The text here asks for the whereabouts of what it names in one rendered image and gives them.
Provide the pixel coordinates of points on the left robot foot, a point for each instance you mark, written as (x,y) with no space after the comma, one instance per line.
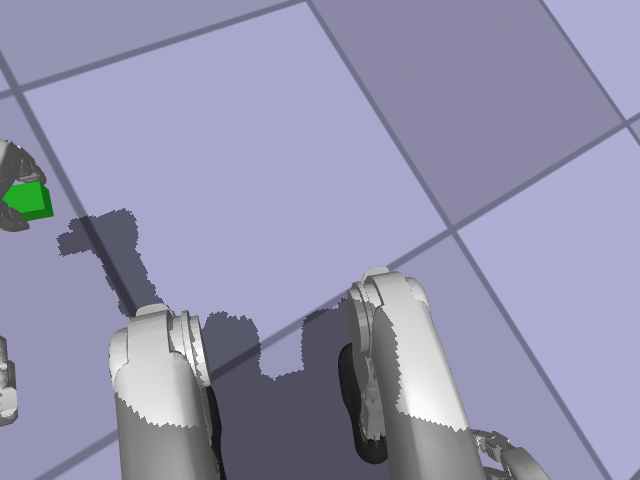
(216,434)

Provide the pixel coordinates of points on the right robot hand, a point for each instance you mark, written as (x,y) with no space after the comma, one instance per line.
(517,463)

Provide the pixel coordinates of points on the small box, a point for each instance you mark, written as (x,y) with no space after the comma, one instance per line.
(31,199)

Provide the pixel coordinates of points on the left robot hand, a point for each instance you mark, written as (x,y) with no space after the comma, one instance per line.
(15,164)

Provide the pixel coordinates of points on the right robot foot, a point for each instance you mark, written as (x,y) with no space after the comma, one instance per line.
(371,451)

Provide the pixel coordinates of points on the left robot arm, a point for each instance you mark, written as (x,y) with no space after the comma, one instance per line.
(8,394)

